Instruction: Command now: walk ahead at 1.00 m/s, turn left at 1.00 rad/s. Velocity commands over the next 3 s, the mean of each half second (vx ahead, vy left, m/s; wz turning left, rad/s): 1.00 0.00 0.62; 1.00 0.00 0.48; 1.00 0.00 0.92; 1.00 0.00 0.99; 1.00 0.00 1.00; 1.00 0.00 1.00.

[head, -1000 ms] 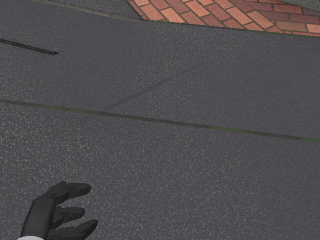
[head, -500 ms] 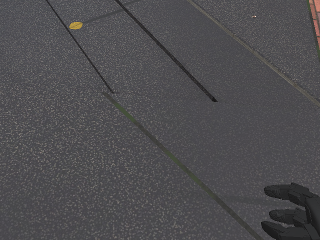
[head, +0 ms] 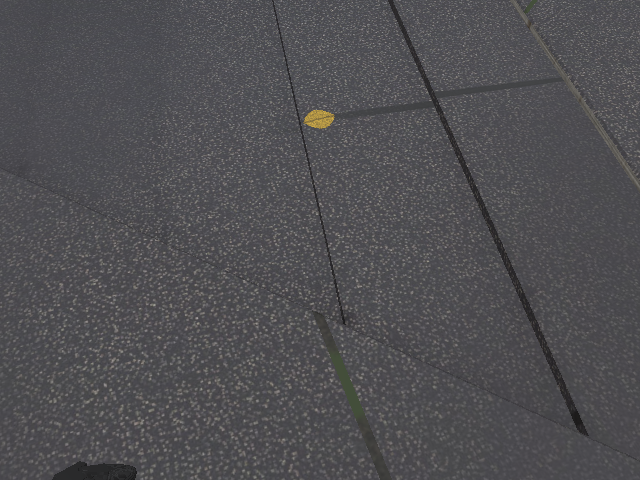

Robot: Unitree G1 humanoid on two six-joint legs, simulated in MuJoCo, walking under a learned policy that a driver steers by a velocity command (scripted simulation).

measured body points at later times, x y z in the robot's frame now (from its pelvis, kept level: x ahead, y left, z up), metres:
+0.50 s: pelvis +0.46 +0.07 +0.01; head +0.48 +0.08 +0.46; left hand +0.45 +0.34 -0.11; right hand +0.62 -0.17 -0.11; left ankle +0.44 +0.10 -0.72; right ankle +0.42 -0.11 -0.61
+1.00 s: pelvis +0.93 +0.19 -0.09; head +0.92 +0.23 +0.36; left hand +0.74 +0.41 -0.24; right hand +1.27 +0.09 -0.13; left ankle +0.95 +0.29 -0.66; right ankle +0.92 +0.01 -0.83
